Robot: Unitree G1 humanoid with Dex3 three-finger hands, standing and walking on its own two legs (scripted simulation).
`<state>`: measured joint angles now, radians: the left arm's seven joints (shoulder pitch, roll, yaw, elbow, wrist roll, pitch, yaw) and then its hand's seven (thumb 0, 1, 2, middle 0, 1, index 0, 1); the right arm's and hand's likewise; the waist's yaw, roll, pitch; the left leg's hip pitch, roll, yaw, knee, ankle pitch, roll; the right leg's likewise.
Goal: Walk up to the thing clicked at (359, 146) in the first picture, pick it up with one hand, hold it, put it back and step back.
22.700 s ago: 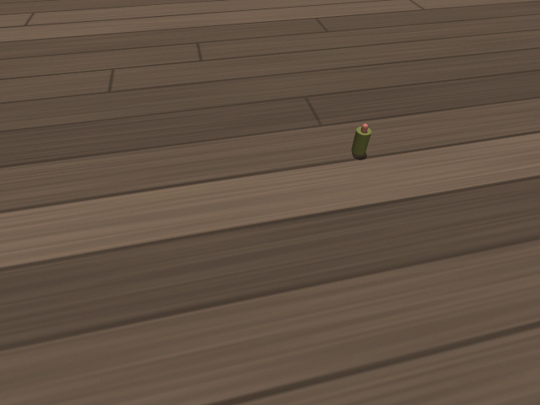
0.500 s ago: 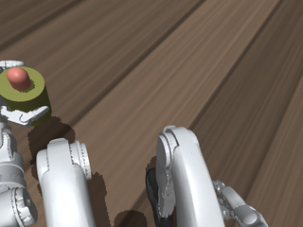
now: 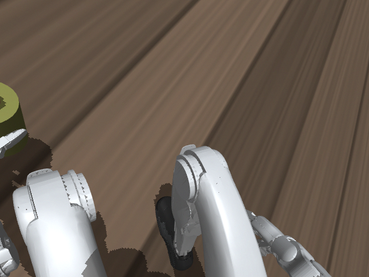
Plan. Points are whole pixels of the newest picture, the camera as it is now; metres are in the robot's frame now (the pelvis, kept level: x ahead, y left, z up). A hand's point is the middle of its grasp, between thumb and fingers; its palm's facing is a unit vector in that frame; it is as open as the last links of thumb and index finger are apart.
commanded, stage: lower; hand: left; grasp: from the side
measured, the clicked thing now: out of the picture +0.44 +0.27 -0.13
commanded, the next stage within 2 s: loosen in 0.88 s
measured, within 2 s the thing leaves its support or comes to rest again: rests again in 1.24 s
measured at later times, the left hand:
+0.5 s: hand out of the picture +0.44 +0.28 -0.16, palm faces +0.28 -0.96 +0.01, open 11.7 cm
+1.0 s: hand out of the picture +0.44 +0.27 -0.17, palm faces +0.29 -0.96 +0.01, open 11.7 cm
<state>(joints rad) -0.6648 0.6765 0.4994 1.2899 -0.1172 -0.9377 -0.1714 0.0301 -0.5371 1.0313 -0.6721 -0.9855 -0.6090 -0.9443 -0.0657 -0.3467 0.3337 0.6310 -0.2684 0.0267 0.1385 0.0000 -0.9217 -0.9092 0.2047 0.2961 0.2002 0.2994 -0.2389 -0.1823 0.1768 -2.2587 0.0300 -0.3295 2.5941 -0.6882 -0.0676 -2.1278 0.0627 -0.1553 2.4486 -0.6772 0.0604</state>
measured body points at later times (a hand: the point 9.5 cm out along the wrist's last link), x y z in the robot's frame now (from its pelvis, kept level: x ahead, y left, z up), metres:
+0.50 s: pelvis -0.01 +0.01 +0.00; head +0.22 +0.18 +0.34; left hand +0.42 +0.33 -0.16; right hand +0.14 -0.24 -0.05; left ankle +0.08 +0.14 -0.26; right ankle +0.12 -0.12 -0.26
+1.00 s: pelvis -0.01 +0.02 +0.00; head +0.23 +0.20 +0.33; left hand +0.42 +0.32 -0.17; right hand +0.14 -0.23 -0.04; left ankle +0.08 +0.14 -0.26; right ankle +0.12 -0.12 -0.26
